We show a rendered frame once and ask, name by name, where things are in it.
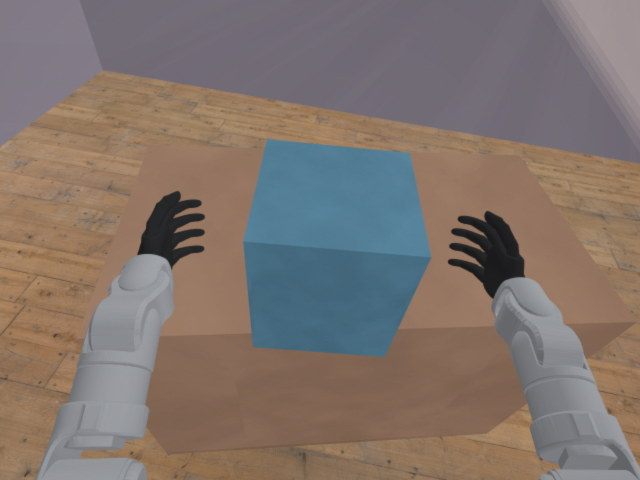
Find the robot left upper arm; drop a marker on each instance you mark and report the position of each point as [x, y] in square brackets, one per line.
[96, 469]

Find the carton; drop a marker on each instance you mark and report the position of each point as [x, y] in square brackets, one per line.
[335, 248]

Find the right robot hand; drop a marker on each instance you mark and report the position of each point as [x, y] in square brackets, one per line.
[500, 260]

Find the left robot hand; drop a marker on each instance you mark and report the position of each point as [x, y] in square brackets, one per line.
[159, 237]

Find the right robot forearm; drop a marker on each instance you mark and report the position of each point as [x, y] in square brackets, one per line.
[571, 426]

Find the left robot forearm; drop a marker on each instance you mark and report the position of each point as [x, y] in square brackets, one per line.
[106, 405]

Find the pedestal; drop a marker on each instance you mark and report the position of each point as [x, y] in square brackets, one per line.
[447, 371]

